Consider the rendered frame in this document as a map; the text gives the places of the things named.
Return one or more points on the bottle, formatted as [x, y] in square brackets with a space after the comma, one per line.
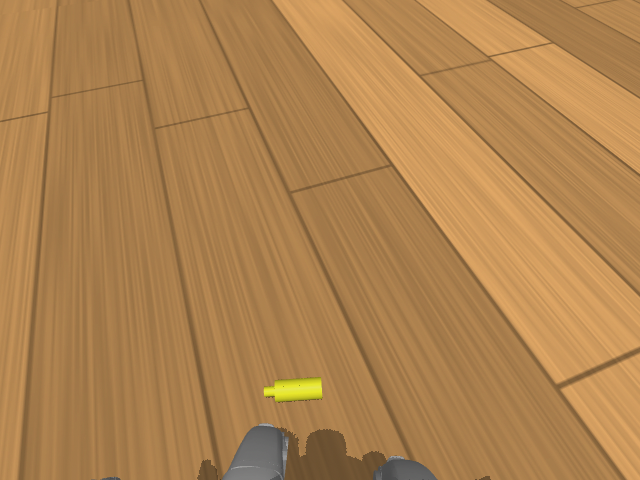
[295, 389]

